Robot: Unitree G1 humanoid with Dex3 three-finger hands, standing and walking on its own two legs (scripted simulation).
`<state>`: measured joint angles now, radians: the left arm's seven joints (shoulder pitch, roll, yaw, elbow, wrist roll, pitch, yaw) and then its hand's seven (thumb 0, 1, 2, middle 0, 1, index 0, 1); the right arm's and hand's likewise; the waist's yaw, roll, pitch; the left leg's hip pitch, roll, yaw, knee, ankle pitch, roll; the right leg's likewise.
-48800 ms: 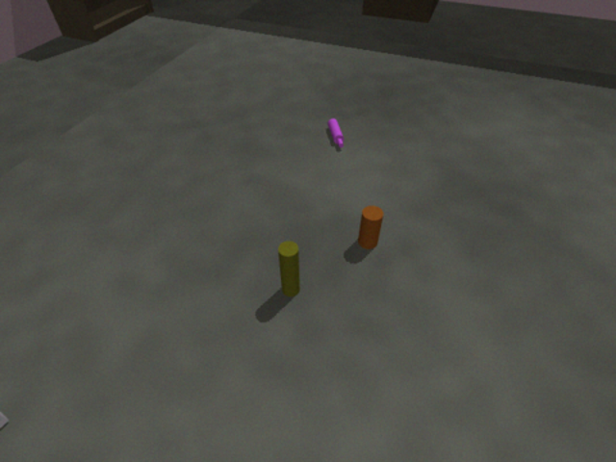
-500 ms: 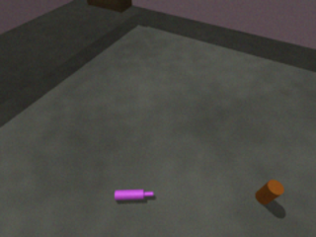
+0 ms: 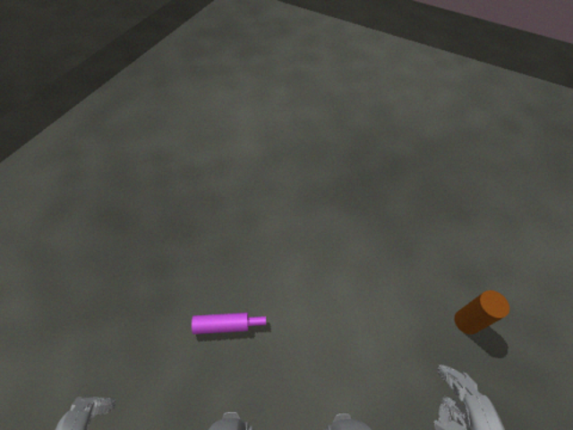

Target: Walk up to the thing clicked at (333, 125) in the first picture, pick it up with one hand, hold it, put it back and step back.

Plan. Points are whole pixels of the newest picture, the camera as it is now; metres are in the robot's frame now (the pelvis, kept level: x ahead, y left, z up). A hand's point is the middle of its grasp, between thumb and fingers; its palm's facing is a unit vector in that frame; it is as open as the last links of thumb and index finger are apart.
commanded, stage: rise first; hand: left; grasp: from above
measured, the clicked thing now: (229, 322) +0.48 +0.16 -0.69
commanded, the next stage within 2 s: none
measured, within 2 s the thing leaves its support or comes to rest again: neither
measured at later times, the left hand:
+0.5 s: hand out of the picture +0.13 +0.25 -0.18, palm faces -0.16 -0.87 -0.47, open 14.2 cm
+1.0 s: hand (153, 393) +0.24 +0.26 -0.34, palm faces -0.43 -0.49 -0.76, open 14.1 cm
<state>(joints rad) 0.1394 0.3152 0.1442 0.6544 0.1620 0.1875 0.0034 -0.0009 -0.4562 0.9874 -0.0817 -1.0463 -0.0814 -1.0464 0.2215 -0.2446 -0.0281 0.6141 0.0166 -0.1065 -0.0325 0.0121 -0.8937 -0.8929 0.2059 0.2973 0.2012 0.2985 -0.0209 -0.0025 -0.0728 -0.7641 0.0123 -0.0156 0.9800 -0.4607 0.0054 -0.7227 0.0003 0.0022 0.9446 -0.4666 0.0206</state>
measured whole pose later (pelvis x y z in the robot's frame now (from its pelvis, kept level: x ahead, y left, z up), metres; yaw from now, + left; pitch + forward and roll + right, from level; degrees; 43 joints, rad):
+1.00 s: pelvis -0.06 -0.01 -0.20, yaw -1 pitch +32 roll -2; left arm -0.26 0.46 0.08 0.75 0.67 -0.04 0.12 0.00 -0.56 0.99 -0.13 -1.02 -0.12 -1.03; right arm 0.08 -0.30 -0.04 0.64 0.00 -0.20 0.01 0.01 -0.93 -0.91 0.21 0.30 0.20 0.30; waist -0.04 0.02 -0.18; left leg -1.70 0.01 -0.04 1.80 -0.65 -0.01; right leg -1.66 0.01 -0.01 1.79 -0.68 0.01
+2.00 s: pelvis -0.09 +0.00 -0.37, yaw -7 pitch +35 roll -8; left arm -1.00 0.76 0.09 1.44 1.29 -0.22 0.39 0.00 -0.53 1.02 -0.09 -0.99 -0.10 -0.99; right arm 0.14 -0.25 0.06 0.73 -0.14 -0.04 0.12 0.00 -0.91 -0.90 0.21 0.30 0.20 0.30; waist -0.24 -0.02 -0.05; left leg -2.29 0.01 -0.13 2.34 -0.68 0.00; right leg -2.20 0.04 -0.07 2.27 -0.69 0.04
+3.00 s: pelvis -0.09 +0.00 -0.39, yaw -10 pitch +34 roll -10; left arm -1.08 0.87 0.08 1.50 1.28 -0.19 0.37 0.00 -0.53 1.00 -0.08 -1.03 -0.09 -1.02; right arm 0.16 -0.27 0.15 0.69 -0.14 -0.03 0.13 0.00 -0.91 -0.90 0.20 0.30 0.20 0.30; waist -0.30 -0.03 0.02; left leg -2.34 0.01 -0.17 2.43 -0.69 0.00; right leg -2.24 0.05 -0.11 2.32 -0.69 0.04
